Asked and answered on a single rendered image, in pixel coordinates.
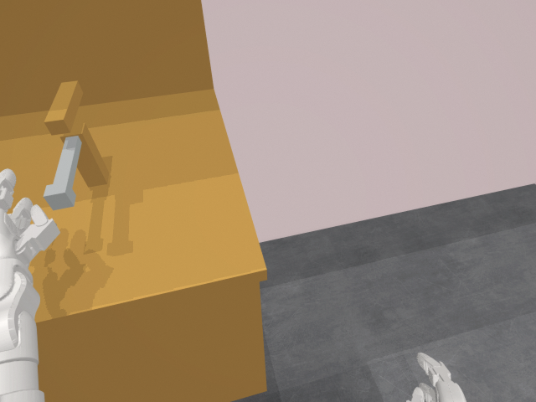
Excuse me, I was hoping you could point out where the counter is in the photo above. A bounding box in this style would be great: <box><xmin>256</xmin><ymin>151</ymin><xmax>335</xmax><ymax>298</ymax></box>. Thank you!
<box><xmin>0</xmin><ymin>0</ymin><xmax>267</xmax><ymax>402</ymax></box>

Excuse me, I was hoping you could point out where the robot right hand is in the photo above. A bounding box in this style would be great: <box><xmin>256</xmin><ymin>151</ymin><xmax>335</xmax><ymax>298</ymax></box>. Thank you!
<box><xmin>406</xmin><ymin>353</ymin><xmax>466</xmax><ymax>402</ymax></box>

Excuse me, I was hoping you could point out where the tap lever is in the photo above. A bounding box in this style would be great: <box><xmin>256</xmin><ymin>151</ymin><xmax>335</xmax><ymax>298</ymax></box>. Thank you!
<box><xmin>44</xmin><ymin>136</ymin><xmax>82</xmax><ymax>210</ymax></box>

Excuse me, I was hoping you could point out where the robot left hand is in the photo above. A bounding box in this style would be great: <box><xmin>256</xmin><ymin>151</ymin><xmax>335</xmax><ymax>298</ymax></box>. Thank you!
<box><xmin>0</xmin><ymin>169</ymin><xmax>60</xmax><ymax>268</ymax></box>

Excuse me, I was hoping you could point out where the left robot forearm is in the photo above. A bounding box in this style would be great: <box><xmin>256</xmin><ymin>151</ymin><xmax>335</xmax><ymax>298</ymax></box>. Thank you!
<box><xmin>0</xmin><ymin>258</ymin><xmax>45</xmax><ymax>402</ymax></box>

